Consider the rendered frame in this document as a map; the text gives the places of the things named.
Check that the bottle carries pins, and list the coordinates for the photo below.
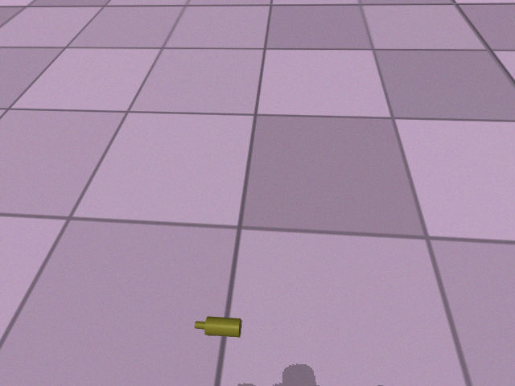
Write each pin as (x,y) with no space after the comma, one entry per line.
(220,326)

